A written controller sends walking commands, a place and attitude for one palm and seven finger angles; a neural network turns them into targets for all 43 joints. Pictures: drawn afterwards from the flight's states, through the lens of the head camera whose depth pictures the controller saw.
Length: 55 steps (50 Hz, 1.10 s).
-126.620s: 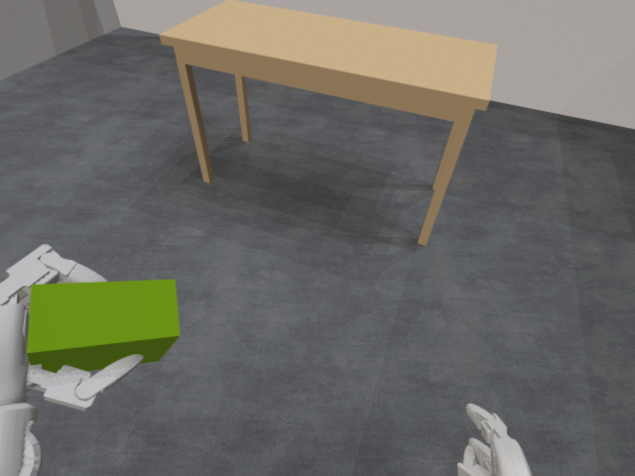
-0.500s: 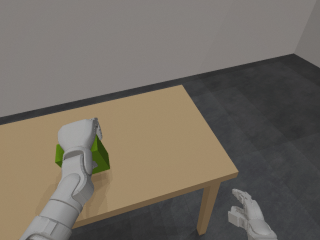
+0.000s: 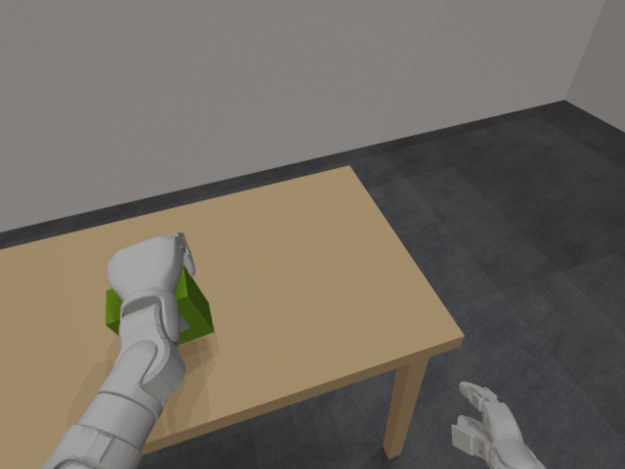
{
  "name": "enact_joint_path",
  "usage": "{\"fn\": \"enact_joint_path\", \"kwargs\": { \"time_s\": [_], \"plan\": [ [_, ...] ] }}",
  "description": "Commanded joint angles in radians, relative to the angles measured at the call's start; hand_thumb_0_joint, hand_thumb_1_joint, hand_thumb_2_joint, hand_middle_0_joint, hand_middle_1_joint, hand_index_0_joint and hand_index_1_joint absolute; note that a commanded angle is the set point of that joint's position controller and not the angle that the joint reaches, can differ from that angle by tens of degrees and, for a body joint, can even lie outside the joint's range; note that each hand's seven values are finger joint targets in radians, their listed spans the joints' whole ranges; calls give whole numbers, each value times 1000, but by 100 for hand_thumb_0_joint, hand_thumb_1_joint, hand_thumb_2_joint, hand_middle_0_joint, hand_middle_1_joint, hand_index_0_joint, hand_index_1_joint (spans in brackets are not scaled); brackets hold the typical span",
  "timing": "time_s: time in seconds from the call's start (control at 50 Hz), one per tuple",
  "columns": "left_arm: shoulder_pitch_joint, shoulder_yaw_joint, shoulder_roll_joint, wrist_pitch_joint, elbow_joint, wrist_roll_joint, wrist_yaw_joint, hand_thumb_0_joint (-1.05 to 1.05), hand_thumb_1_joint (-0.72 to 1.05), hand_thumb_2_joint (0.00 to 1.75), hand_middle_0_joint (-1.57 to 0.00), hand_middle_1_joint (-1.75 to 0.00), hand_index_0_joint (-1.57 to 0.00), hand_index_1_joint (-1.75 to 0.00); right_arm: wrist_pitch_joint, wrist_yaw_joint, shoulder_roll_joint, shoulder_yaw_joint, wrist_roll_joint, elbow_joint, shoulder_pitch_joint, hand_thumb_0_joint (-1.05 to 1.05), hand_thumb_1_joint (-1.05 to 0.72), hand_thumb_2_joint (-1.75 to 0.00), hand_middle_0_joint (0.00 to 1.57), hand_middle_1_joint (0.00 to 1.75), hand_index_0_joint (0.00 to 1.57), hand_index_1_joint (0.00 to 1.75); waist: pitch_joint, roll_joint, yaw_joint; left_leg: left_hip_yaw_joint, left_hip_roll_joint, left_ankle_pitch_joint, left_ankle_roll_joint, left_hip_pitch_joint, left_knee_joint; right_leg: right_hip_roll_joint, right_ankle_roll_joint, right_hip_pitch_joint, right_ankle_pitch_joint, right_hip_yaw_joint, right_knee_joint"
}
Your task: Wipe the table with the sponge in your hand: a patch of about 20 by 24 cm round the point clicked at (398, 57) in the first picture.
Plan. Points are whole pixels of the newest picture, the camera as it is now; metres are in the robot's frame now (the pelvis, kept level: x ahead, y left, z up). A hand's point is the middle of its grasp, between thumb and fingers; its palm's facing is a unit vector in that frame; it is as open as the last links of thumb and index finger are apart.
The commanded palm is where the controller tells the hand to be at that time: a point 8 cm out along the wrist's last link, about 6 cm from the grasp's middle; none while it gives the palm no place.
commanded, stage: move the sponge above the wiping area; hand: left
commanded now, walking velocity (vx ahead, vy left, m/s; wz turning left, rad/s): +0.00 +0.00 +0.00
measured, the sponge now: (168, 318) +0.30 +0.26 +0.02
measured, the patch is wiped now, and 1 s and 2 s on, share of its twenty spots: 0.00 0.00 0.00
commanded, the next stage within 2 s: lower the sponge onto the table in 1.70 s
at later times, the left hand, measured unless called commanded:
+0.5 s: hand (163, 296) +0.31 +0.25 +0.07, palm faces +0.03 -0.07 -1.00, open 9.7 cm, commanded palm +0.27 +0.23 +0.12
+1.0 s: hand (162, 317) +0.28 +0.24 +0.06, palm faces -0.04 -0.10 -0.99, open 9.7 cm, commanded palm +0.26 +0.23 +0.12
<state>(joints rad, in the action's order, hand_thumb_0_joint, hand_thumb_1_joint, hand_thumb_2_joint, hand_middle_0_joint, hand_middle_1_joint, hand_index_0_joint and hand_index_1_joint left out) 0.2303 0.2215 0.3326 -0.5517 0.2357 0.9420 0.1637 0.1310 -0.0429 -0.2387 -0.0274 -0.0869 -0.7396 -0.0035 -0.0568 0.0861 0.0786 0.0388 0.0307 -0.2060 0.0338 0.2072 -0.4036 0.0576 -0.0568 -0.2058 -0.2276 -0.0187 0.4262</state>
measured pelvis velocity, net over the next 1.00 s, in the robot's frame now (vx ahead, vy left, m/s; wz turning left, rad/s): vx -0.01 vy -0.01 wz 0.03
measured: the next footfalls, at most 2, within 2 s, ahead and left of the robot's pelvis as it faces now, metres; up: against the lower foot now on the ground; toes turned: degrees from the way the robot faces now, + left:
none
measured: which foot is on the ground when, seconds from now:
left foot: down 0.00-1.00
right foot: down 0.00-1.00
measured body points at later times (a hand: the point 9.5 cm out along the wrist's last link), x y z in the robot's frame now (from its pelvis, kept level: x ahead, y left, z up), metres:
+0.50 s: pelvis +0.00 +0.00 +0.00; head -0.01 -0.04 +0.45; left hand +0.30 +0.25 +0.13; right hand +0.24 -0.19 -0.09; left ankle +0.00 +0.10 -0.74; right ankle +0.00 -0.08 -0.74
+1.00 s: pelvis -0.01 -0.01 +0.00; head -0.03 -0.05 +0.45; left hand +0.28 +0.25 +0.12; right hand +0.24 -0.21 -0.09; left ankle +0.00 +0.10 -0.74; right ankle +0.00 -0.08 -0.74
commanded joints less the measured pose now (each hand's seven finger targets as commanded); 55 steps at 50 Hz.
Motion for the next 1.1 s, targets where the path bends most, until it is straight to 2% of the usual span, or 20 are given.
{"fn": "enact_joint_path", "kwargs": {
  "time_s": [0.0,0.1,0.16,0.2,0.26,0.32,0.4,0.46,0.48,0.54,0.6,0.64,0.7,0.76,0.78,0.86,0.9,0.98,1.06,1.08],
  "plan": [
    [209,-24,147,-106,-114,31,-63,0,10,130,-120,-160,-120,-160,-31,-2,-132,19,-12,219,-260,0,-90,-90,20,30,20,30,-186,-114,5,-86,9,195,12,-52,24,-53,-15,98,233,-100,-59],
    [335,-54,208,74,-303,36,-136,0,10,130,-120,-160,-120,-160,-51,-22,-119,25,16,240,-205,0,-90,-90,20,30,20,30,-288,-91,-16,-97,14,232,41,-117,-11,-51,-17,121,301,-116,-50],
    [365,-129,279,215,-421,73,-89,0,10,130,-120,-160,-120,-160,-83,-31,-108,36,41,222,-170,0,-90,-90,20,30,20,30,-334,3,7,-113,1,297,32,-176,-24,-39,-36,113,346,-142,-39],
    [350,-122,243,250,-400,97,-37,0,10,130,-120,-160,-120,-160,-98,-30,-97,41,44,204,-158,0,-90,-90,20,30,20,30,-291,21,10,-123,-11,317,14,-178,-24,-34,-44,57,319,-125,-36],
    [359,-149,243,203,-311,109,28,0,10,130,-120,-160,-120,-160,-98,-22,-107,48,34,179,-167,0,-90,-90,20,30,20,30,-238,8,18,-133,-20,270,-8,-152,-6,-24,-51,8,234,-125,-50],
    [312,-120,186,114,-245,69,54,0,10,130,-120,-160,-120,-160,-87,-12,-108,43,14,178,-219,0,-90,-90,20,30,20,30,-257,-54,26,-113,-21,249,-16,-121,10,-36,-36,48,232,-93,-45],
    [245,-36,112,-36,-138,32,3,0,10,130,-120,-160,-120,-160,-47,1,-119,29,-3,193,-259,0,-90,-90,20,30,20,30,-204,-125,13,-95,-9,210,-6,-74,30,-47,-21,77,220,-80,-62],
    [225,-33,144,-76,-120,34,-65,0,10,130,-120,-160,-120,-160,-27,0,-136,21,-5,210,-261,0,-90,-90,20,30,20,30,-194,-141,4,-99,5,196,7,-59,31,-47,-20,93,224,-94,-63],
    [261,7,113,-64,-150,33,-90,0,10,130,-120,-160,-120,-160,-26,-1,-129,16,-5,227,-256,0,-90,-90,20,30,20,30,-205,-138,-4,-99,7,199,16,-65,25,-50,-17,94,237,-81,-57],
    [298,-30,171,28,-237,48,-120,0,10,130,-120,-160,-120,-160,-35,-7,-123,24,9,237,-224,0,-90,-90,20,30,20,30,-268,-121,-4,-103,12,221,30,-97,0,-48,-19,110,275,-104,-46],
    [319,-66,203,154,-381,69,-89,0,10,130,-120,-160,-120,-160,-59,-10,-104,31,27,241,-200,0,-90,-90,20,30,20,30,-324,-27,15,-119,2,269,28,-150,-6,-40,-32,120,294,-111,-30],
    [313,-110,233,203,-387,91,-43,0,10,130,-120,-160,-120,-160,-74,-12,-100,37,36,222,-186,0,-90,-90,20,30,20,30,-295,3,26,-127,-7,284,17,-152,-7,-34,-41,92,295,-122,-32],
    [308,-135,230,190,-368,106,22,0,10,130,-120,-160,-120,-160,-82,-8,-100,44,33,203,-190,0,-90,-90,20,30,20,30,-260,-20,32,-127,-16,268,2,-139,1,-28,-45,65,256,-122,-40],
    [244,-180,249,102,-271,79,57,0,10,130,-120,-160,-120,-160,-73,-1,-116,42,19,180,-228,0,-90,-90,20,30,20,30,-216,-55,45,-122,-11,220,-7,-103,27,-30,-42,80,209,-133,-67],
    [260,-121,181,76,-277,58,56,0,10,130,-120,-160,-120,-160,-71,1,-106,37,11,191,-241,0,-90,-90,20,30,20,30,-221,-61,32,-105,-13,201,-5,-97,32,-37,-32,85,195,-112,-64],
    [205,-54,139,-41,-185,29,-10,0,10,130,-120,-160,-120,-160,-49,6,-124,30,-3,197,-284,0,-90,-90,20,30,20,30,-167,-107,21,-107,1,161,3,-78,47,-42,-25,77,152,-110,-89],
    [232,4,112,-49,-197,27,-60,0,10,130,-120,-160,-120,-160,-41,4,-124,27,-6,211,-274,0,-90,-90,20,30,20,30,-173,-118,0,-102,5,151,16,-77,37,-47,-19,74,156,-104,-86],
    [353,24,129,38,-249,40,-126,0,10,130,-120,-160,-120,-160,-45,-10,-119,21,4,227,-238,0,-90,-90,20,30,20,30,-187,-106,-24,-108,11,118,34,-96,28,-44,-19,54,122,-107,-90],
    [402,-101,249,190,-361,79,-77,0,10,130,-120,-160,-120,-160,-71,-22,-108,31,30,214,-201,0,-90,-90,20,30,20,30,-289,-30,14,-123,5,171,25,-143,18,-30,-35,101,179,-140,-67],
    [391,-94,221,213,-374,89,-52,0,10,130,-120,-160,-120,-160,-79,-22,-94,32,32,218,-200,0,-90,-90,20,30,20,30,-304,-13,21,-121,2,194,22,-146,15,-30,-37,107,196,-128,-54]
  ]
}}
